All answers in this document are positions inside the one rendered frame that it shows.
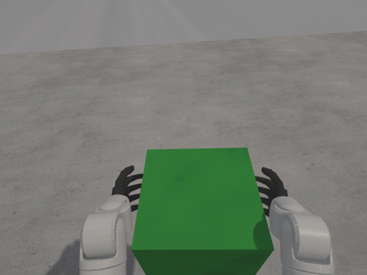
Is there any robot left hand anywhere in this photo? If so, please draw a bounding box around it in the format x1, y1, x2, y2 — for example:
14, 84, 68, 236
112, 166, 143, 212

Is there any robot right forearm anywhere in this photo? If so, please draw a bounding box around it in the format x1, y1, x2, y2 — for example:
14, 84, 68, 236
269, 197, 334, 275

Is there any robot right hand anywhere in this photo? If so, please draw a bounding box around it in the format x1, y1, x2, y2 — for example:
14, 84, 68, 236
255, 167, 288, 217

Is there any carton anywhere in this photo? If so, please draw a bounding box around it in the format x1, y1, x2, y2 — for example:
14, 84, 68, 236
131, 148, 274, 275

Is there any robot left forearm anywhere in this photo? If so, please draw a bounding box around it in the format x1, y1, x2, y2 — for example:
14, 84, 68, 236
79, 194, 132, 275

